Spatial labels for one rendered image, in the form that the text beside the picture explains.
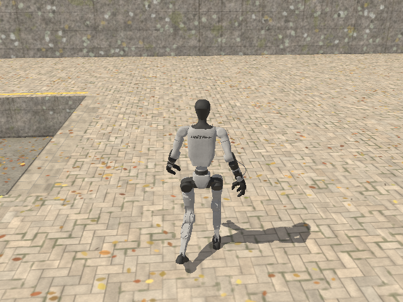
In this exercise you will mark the right robot hand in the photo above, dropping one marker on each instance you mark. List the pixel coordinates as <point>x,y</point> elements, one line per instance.
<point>242,187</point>

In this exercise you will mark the right robot shin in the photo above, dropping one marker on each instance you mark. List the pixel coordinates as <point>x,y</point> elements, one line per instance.
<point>217,222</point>

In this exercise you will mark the robot right forearm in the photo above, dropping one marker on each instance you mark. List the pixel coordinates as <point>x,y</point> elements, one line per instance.
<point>235,169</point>

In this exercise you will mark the left robot hand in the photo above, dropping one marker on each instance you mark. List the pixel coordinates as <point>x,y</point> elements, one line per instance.
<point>171,171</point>

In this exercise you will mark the humanoid robot head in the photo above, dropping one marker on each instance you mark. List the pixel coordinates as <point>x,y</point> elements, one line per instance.
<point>202,108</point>

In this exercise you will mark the left robot upper arm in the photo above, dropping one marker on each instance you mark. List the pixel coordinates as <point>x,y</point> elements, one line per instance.
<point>178,141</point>

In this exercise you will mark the right robot upper arm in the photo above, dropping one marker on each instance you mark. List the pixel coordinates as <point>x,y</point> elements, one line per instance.
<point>225,143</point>

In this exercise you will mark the robot left forearm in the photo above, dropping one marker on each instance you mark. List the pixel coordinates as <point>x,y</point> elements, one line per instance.
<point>171,161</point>

